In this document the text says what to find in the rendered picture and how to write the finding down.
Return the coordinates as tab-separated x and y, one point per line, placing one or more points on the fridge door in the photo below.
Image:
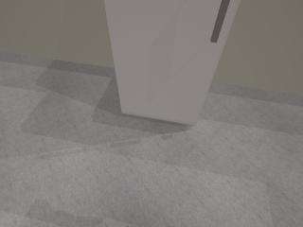
163	54

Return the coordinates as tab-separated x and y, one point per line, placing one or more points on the handle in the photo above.
219	21

